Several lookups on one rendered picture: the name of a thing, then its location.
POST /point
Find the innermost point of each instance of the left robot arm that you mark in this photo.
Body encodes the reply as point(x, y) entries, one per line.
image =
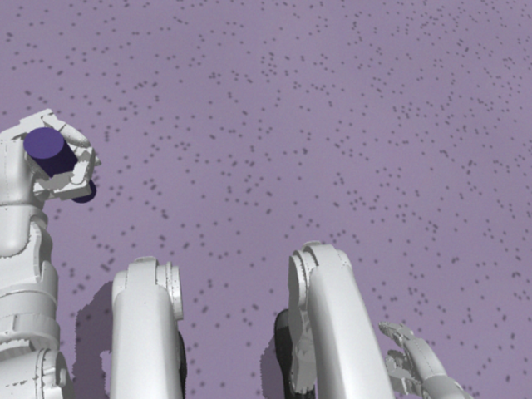
point(31, 365)

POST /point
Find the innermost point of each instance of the right robot hand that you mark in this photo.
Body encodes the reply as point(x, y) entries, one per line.
point(407, 371)

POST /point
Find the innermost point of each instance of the left robot hand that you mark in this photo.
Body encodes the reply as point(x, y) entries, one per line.
point(23, 181)

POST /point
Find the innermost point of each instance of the can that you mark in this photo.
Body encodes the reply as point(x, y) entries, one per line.
point(51, 152)

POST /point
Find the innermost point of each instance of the right robot foot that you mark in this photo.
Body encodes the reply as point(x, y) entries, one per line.
point(284, 347)

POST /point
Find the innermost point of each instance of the right robot arm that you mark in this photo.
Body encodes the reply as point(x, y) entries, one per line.
point(443, 387)

